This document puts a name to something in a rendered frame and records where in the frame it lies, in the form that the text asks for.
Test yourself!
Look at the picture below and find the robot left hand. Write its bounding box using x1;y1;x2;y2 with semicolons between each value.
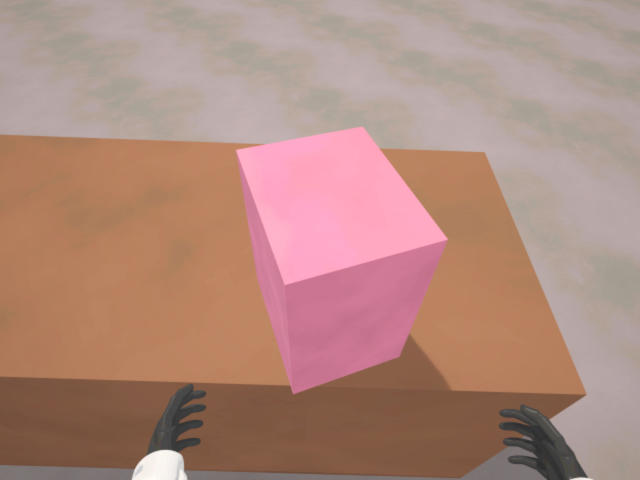
146;383;206;456

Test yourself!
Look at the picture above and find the carton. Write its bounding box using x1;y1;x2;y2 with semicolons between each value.
236;127;448;394

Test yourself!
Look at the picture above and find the pedestal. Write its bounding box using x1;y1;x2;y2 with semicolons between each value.
0;135;587;478

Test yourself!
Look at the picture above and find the robot left forearm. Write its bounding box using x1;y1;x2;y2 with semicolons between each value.
132;450;187;480

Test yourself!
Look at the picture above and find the robot right hand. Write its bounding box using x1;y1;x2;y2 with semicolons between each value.
499;404;588;480

